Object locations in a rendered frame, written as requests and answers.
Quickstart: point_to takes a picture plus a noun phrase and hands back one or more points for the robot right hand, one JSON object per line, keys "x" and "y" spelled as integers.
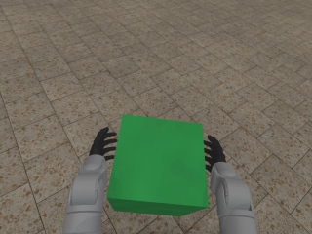
{"x": 215, "y": 151}

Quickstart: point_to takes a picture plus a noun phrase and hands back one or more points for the robot left hand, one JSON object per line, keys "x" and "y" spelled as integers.
{"x": 100, "y": 142}

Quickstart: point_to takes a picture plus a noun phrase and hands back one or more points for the robot right forearm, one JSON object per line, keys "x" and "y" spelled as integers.
{"x": 233, "y": 201}

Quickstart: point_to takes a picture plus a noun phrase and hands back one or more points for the robot left forearm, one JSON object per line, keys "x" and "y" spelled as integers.
{"x": 84, "y": 205}

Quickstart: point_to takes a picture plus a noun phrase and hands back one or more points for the carton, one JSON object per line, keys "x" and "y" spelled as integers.
{"x": 159, "y": 167}

